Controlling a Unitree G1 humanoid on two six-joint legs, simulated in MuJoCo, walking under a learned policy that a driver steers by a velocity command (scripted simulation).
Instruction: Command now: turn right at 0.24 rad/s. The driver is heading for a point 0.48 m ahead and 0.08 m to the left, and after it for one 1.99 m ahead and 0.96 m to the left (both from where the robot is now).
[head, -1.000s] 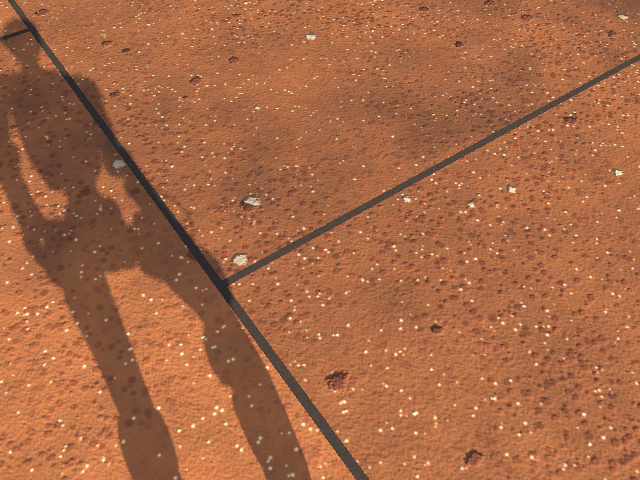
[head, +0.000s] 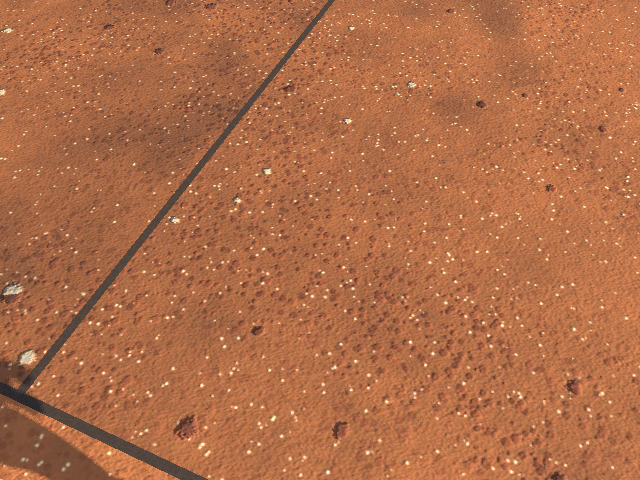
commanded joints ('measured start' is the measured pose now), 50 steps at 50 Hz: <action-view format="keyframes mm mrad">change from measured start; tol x32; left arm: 1 74 81 7 -37 18 -35 20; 50 105 90 -16 76 25 -151 37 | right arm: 1 11 -164 -41 -27 13 0 3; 50 156 -109 -9 146 22 -93 1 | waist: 1 54 121 -114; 3 37 -249 -142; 24 33 -90 45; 28 -103 366 -145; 50 115 95 -96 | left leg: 1 24 169 -135 35 527 96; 3 -195 -24 -49 222 -286 -4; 18 -397 16 -82 241 45 -29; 26 158 -56 -45 -33 40 44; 29 302 342 -780 -366 -489 189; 50 208 62 -205 63 957 81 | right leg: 1 188 -12 6 -380 288 -42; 3 256 -405 400 -356 787 -224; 7 245 -253 319 -510 -17 -213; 23 142 -266 232 -520 38 -239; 30 -408 -50 85 493 7 -141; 50 36 10 -47 -190 444 -100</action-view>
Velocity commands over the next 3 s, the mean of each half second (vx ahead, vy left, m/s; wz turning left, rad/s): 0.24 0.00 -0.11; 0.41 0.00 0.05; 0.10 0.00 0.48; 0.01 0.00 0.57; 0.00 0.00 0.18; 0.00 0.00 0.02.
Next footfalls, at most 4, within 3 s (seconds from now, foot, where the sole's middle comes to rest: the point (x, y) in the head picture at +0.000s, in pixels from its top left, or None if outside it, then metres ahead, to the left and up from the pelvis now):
0.04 right None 0.02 -0.11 -0.78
0.52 left None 0.21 0.11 -0.78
1.02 right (347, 449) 0.52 -0.05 -0.78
1.50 left None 0.42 0.15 -0.78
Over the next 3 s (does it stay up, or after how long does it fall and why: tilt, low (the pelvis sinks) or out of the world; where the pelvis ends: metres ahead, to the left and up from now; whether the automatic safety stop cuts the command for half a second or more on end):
stays up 0.39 0.04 0.01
